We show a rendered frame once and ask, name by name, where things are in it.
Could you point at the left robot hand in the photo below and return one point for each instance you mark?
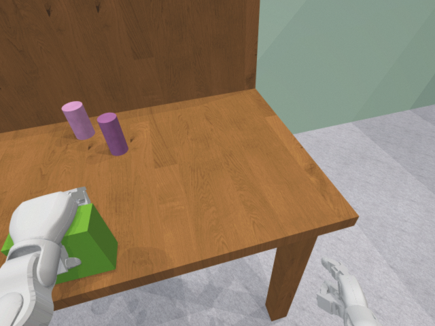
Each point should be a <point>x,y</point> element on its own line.
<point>49,217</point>

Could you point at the right robot hand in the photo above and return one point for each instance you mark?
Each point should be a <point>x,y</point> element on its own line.
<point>333,298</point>

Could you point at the sponge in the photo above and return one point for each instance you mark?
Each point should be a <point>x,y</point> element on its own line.
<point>88,239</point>

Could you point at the right robot forearm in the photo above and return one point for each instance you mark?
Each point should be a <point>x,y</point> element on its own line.
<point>357,315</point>

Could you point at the table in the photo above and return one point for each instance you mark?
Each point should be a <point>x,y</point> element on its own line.
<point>211,174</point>

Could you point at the left robot forearm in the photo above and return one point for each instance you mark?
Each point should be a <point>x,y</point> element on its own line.
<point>27,279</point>

